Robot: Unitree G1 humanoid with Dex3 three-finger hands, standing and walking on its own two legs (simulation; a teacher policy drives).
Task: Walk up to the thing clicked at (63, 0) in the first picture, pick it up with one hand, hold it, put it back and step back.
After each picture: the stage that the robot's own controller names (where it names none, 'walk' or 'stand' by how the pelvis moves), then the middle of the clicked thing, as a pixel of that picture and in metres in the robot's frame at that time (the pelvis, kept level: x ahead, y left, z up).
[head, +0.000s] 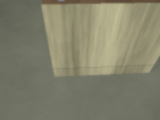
stand; out of the picture +1.00 +0.17 +0.05
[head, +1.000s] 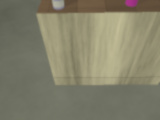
walk; out of the picture +0.90 +0.20 +0.05
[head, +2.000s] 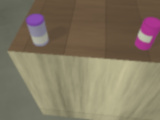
walk; (38, 30) +0.54 +0.23 +0.06
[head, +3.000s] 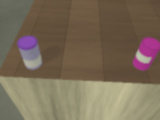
stand; (30, 53) +0.45 +0.22 +0.05
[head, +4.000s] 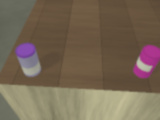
stand; (29, 60) +0.43 +0.22 +0.04
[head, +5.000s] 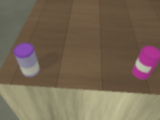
stand; (27, 60) +0.42 +0.22 +0.05
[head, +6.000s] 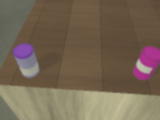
stand; (27, 61) +0.42 +0.22 +0.05
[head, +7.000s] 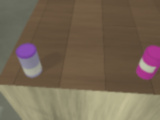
rise first; (30, 61) +0.42 +0.22 +0.05
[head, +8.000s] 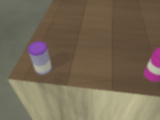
go down; (40, 58) +0.43 +0.21 +0.05
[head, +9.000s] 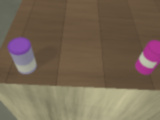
go down; (23, 56) +0.42 +0.20 +0.06
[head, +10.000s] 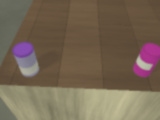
approach; (26, 60) +0.43 +0.21 +0.06
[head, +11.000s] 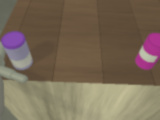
close; (18, 51) +0.42 +0.21 +0.08
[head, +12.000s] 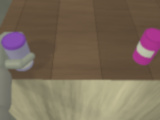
lift; (18, 52) +0.41 +0.20 +0.09
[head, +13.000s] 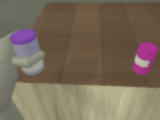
lift; (28, 52) +0.34 +0.17 +0.20
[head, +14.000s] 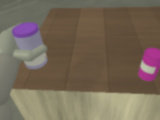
hold; (31, 46) +0.34 +0.16 +0.23
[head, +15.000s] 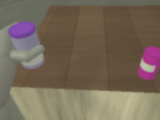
hold; (28, 46) +0.34 +0.17 +0.23
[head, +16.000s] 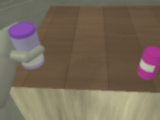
hold; (28, 46) +0.34 +0.17 +0.23
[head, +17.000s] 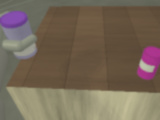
crouch; (20, 36) +0.36 +0.19 +0.25
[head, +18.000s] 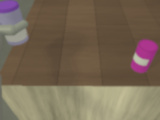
lower; (12, 23) +0.44 +0.21 +0.22
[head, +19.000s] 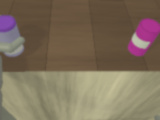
lower; (8, 37) +0.46 +0.22 +0.10
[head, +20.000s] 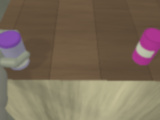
lower; (14, 51) +0.42 +0.21 +0.09
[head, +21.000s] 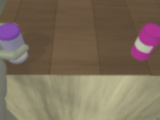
lower; (13, 44) +0.44 +0.21 +0.09
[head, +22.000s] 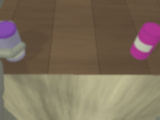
lower; (10, 42) +0.45 +0.22 +0.09
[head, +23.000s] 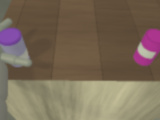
withdraw; (14, 48) +0.43 +0.22 +0.09
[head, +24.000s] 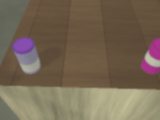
sink last; (27, 56) +0.42 +0.21 +0.07
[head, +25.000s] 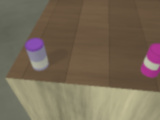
stand; (37, 54) +0.45 +0.22 +0.06
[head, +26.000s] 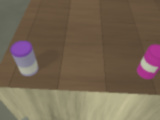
stand; (25, 59) +0.41 +0.22 +0.05
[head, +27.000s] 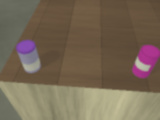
stand; (29, 57) +0.45 +0.23 +0.05
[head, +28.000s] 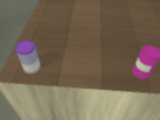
stand; (28, 57) +0.44 +0.23 +0.05
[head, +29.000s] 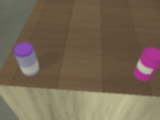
stand; (27, 59) +0.43 +0.23 +0.05
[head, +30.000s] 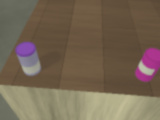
stand; (29, 59) +0.43 +0.22 +0.05
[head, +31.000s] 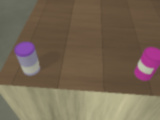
stand; (28, 59) +0.43 +0.22 +0.05
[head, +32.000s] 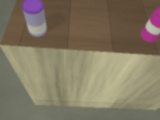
walk; (35, 18) +0.53 +0.19 +0.06
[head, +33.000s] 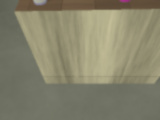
walk; out of the picture +0.81 +0.28 +0.07
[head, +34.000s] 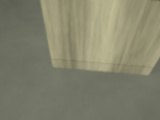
stand; out of the picture +1.09 +0.21 +0.07
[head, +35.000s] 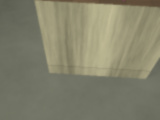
stand; out of the picture +1.04 +0.20 +0.05
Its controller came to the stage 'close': yes
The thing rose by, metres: 0.23
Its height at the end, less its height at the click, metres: +0.00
